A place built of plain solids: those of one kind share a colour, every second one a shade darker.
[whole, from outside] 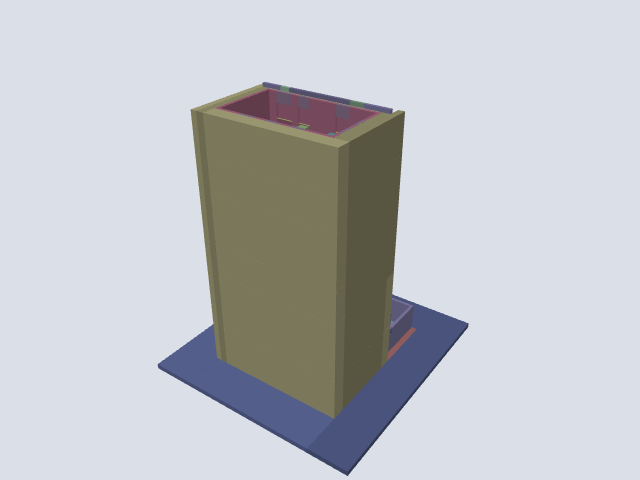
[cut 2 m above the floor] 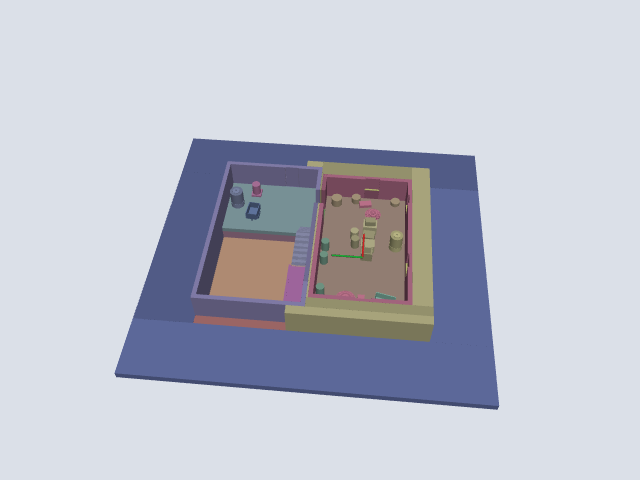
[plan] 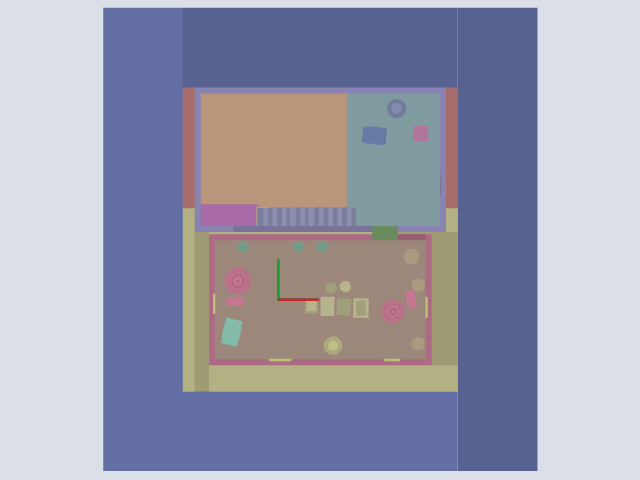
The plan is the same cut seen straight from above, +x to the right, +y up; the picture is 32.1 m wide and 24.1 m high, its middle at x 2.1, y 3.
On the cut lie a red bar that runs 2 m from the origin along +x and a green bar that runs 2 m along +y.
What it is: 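A harbour's pilots' and signal tower of tall halls, each with a gallery across one end and a long, narrow stair open to the hall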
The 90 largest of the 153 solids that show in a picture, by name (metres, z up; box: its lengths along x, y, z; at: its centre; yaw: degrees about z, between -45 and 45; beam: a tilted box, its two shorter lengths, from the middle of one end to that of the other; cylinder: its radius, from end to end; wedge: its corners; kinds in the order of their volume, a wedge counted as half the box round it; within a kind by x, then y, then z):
{
 "wall_fill_1": {"box": [0.6, 9.2, 4.54], "at": [-4.49, 0.0, 1.92]},
 "wall_fill_2": {"box": [0.6, 9.2, 5.95], "at": [-4.49, 0.0, 7.17]},
 "wall_fill_3": {"box": [0.6, 9.2, 3.1], "at": [-4.49, 0.0, 11.69]},
 "wall_fill_4": {"box": [0.6, 9.2, 5.06], "at": [-4.49, 0.0, 15.77]},
 "wall_fill_5": {"box": [0.6, 9.2, 3.01], "at": [-4.49, 0.0, 19.81]},
 "wall_fill_6": {"box": [0.6, 9.2, 3.61], "at": [-4.49, 0.0, 23.12]},
 "wall_fill_7": {"box": [0.71, 8.0, 4.54], "at": [-3.83, -0.6, 1.92]},
 "wall_fill_8": {"box": [0.71, 8.0, 5.95], "at": [-3.83, -0.6, 7.17]},
 "wall_fill_9": {"box": [0.71, 8.0, 3.1], "at": [-3.83, -0.6, 11.69]},
 "wall_fill_10": {"box": [0.71, 8.0, 5.06], "at": [-3.83, -0.6, 15.77]},
 "wall_fill_11": {"box": [0.71, 8.0, 3.01], "at": [-3.83, -0.6, 19.81]},
 "wall_fill_12": {"box": [0.71, 8.0, 3.61], "at": [-3.83, -0.6, 23.12]},
 "wall_fill_13": {"box": [8.2, 0.11, 4.54], "at": [0.62, 3.34, 1.92]},
 "wall_fill_14": {"box": [11.19, 0.11, 3.61], "at": [2.12, 3.34, 23.12]},
 "wall_fill_15": {"box": [12.5, 1.31, 4.54], "at": [2.77, -3.94, 1.92]},
 "wall_fill_16": {"box": [12.5, 1.31, 5.95], "at": [2.77, -3.94, 7.17]},
 "wall_fill_17": {"box": [12.5, 1.31, 3.1], "at": [2.77, -3.94, 11.69]},
 "wall_fill_18": {"box": [12.5, 1.31, 5.06], "at": [2.77, -3.94, 15.77]},
 "wall_fill_19": {"box": [12.5, 1.31, 3.01], "at": [2.77, -3.94, 19.81]},
 "wall_fill_20": {"box": [12.5, 1.31, 3.61], "at": [2.77, -3.94, 23.12]},
 "wall_fill_21": {"box": [1.69, 0.11, 4.54], "at": [6.87, 3.34, 1.92]},
 "wall_fill_22": {"box": [1.31, 6.69, 4.54], "at": [8.37, 0.06, 1.92]},
 "wall_fill_23": {"box": [1.31, 6.69, 5.95], "at": [8.37, 0.06, 7.17]},
 "wall_fill_24": {"box": [1.31, 6.69, 3.1], "at": [8.37, 0.06, 11.69]},
 "wall_fill_25": {"box": [1.31, 6.69, 5.06], "at": [8.37, 0.06, 15.77]},
 "wall_fill_26": {"box": [1.31, 6.69, 3.01], "at": [8.37, 0.06, 19.81]},
 "wall_fill_27": {"box": [1.31, 6.69, 3.61], "at": [8.37, 0.06, 23.12]},
 "wall_fill_28": {"box": [0.6, 1.2, 4.54], "at": [8.72, 4.0, 1.92]},
 "wall_fill_29": {"box": [0.6, 1.2, 5.95], "at": [8.72, 4.0, 7.17]},
 "wall_fill_30": {"box": [0.6, 1.2, 3.1], "at": [8.72, 4.0, 11.69]},
 "wall_fill_31": {"box": [0.6, 1.2, 5.06], "at": [8.72, 4.0, 15.77]},
 "wall_fill_32": {"box": [0.6, 1.2, 3.01], "at": [8.72, 4.0, 19.81]},
 "wall_fill_33": {"box": [0.6, 1.2, 3.61], "at": [8.72, 4.0, 23.12]},
 "ground_garden_1": {"box": [4.0, 23.26, 0.5], "at": [-6.79, 3.03, -0.27]},
 "ground_garden_2": {"box": [13.81, 4.0, 0.5], "at": [2.12, -6.6, -0.27]},
 "ground_garden_3": {"box": [13.81, 4.0, 0.5], "at": [2.12, 12.66, -0.27]},
 "ground_garden_4": {"box": [4.0, 23.26, 0.5], "at": [11.02, 3.03, -0.27]},
 "wall_yard_1": {"box": [0.3, 7.26, 4.05], "at": [-4.04, 7.03, 0.88]},
 "wall_yard_2": {"box": [1.94, 0.3, 26.42], "at": [-3.22, 3.55, 12.06]},
 "wall_yard_3": {"box": [0.94, 0.3, 5.69], "at": [-1.78, 3.55, 1.7]},
 "wall_yard_4": {"box": [6.04, 0.3, 26.42], "at": [1.71, 3.55, 12.06]},
 "wall_yard_5": {"box": [12.61, 0.3, 3.85], "at": [2.12, 10.51, 0.78]},
 "wall_yard_6": {"box": [2.41, 0.3, 26.42], "at": [7.22, 3.55, 12.06]},
 "wall_yard_7": {"box": [0.3, 1.79, 3.85], "at": [8.27, 4.3, 0.78]},
 "wall_yard_8": {"box": [0.3, 4.41, 3.85], "at": [8.27, 8.45, 0.78]},
 "wall_yard_9": {"box": [0.26, 1.05, 2.1], "at": [8.3, 5.72, 1.05]},
 "wall_1": {"box": [0.3, 2.57, 4.54], "at": [-3.33, -2.0, 1.92]},
 "wall_2": {"box": [0.3, 6.58, 3.61], "at": [-3.33, 0.0, 23.12]},
 "wall_3": {"box": [0.3, 2.97, 4.54], "at": [-3.33, 1.8, 1.92]},
 "wall_4": {"box": [1.1, 0.3, 3.61], "at": [-2.93, 3.14, 23.12]},
 "wall_5": {"box": [2.37, 0.3, 3.61], "at": [-2.29, -3.14, 23.12]},
 "wall_6": {"box": [3.02, 0.3, 4.54], "at": [-1.96, -3.14, 1.92]},
 "wall_7": {"box": [1.61, 0.3, 1.25], "at": [-1.57, 3.14, 21.94]},
 "wall_8": {"box": [0.71, 0.3, 3.61], "at": [-0.41, 3.14, 23.12]},
 "wall_9": {"box": [8.2, 0.3, 4.54], "at": [0.62, 3.14, 1.92]},
 "wall_10": {"box": [2.63, 0.3, 3.61], "at": [2.39, 3.14, 23.12]},
 "wall_11": {"box": [4.68, 0.3, 4.54], "at": [3.0, -3.14, 1.92]},
 "wall_12": {"box": [2.69, 0.3, 3.61], "at": [6.37, 3.14, 23.12]},
 "wall_13": {"box": [2.59, 0.3, 3.61], "at": [6.42, -3.14, 23.12]},
 "wall_14": {"box": [1.69, 0.3, 4.54], "at": [6.87, 3.14, 1.92]},
 "wall_15": {"box": [1.6, 0.3, 4.54], "at": [6.91, -3.14, 1.92]},
 "wall_16": {"box": [0.3, 2.37, 4.54], "at": [7.56, -2.1, 1.92]},
 "wall_17": {"box": [0.3, 3.15, 4.54], "at": [7.56, 1.72, 1.92]},
 "wall_dock_quay_1": {"box": [4.68, 6.66, 1.1], "at": [5.79, 7.03, -0.85]},
 "floor_1": {"box": [10.59, 5.98, 0.35], "at": [2.12, 0.0, -0.18]},
 "floor_dock_water_1": {"box": [7.34, 5.72, 0.35], "at": [-0.22, 7.5, -1.22]},
 "wall_pier_out_1": {"box": [2.77, 0.94, 4.34], "at": [-2.5, 4.17, 2.12]},
 "wall_pier_out_2": {"box": [2.89, 0.16, 5.94], "at": [-2.44, 4.72, 1.57]},
 "wall_over_yard_1": {"box": [0.94, 0.3, 18.23], "at": [-1.78, 3.55, 16.16]},
 "wall_over_yard_2": {"box": [1.29, 0.3, 22.78], "at": [5.37, 3.55, 13.89]},
 "step_1": {"box": [0.31, 0.94, 4.39], "at": [-0.9, 4.17, 2.14]},
 "step_2": {"box": [0.31, 0.94, 4.18], "at": [-0.67, 4.17, 2.04]},
 "step_3": {"box": [0.31, 0.94, 3.97], "at": [-0.44, 4.17, 1.94]},
 "step_4": {"box": [0.31, 0.94, 3.77], "at": [-0.2, 4.17, 1.83]},
 "step_5": {"box": [0.31, 0.94, 3.56], "at": [0.03, 4.17, 1.73]},
 "step_6": {"box": [0.31, 0.94, 3.35], "at": [0.26, 4.17, 1.63]},
 "step_7": {"box": [0.31, 0.94, 3.15], "at": [0.5, 4.17, 1.52]},
 "step_8": {"box": [0.31, 0.94, 2.94], "at": [0.73, 4.17, 1.42]},
 "step_9": {"box": [0.31, 0.94, 2.73], "at": [0.96, 4.17, 1.32]},
 "step_10": {"box": [0.31, 0.94, 2.53], "at": [1.2, 4.17, 1.21]},
 "step_11": {"box": [0.31, 0.94, 2.32], "at": [1.43, 4.17, 1.11]},
 "step_12": {"box": [0.31, 0.94, 2.12], "at": [1.66, 4.17, 1.01]},
 "step_13": {"box": [0.31, 0.94, 1.91], "at": [1.9, 4.17, 0.9]},
 "step_14": {"box": [0.31, 0.94, 1.7], "at": [2.13, 4.17, 0.8]},
 "floor_yard_1": {"box": [4.68, 6.66, 0.35], "at": [5.79, 7.03, -0.18]},
 "floor_quay_1": {"box": [0.6, 6.96, 0.5], "at": [-4.49, 7.18, -0.27]},
 "floor_quay_2": {"box": [0.6, 6.96, 0.5], "at": [8.72, 7.18, -0.27]},
 "store_buoy_yard_1": {"cylinder": 0.48, "from": [5.95, 9.61, 0.41], "to": [5.95, 9.61, 1.37]},
 "case_stack_1": {"box": [0.78, 0.99, 0.81], "at": [4.15, -0.42, 0.39], "yaw": -1.2},
 "store_buoy_1": {"cylinder": 0.44, "from": [2.75, -2.3, 0.41], "to": [2.75, -2.3, 1.34]}
}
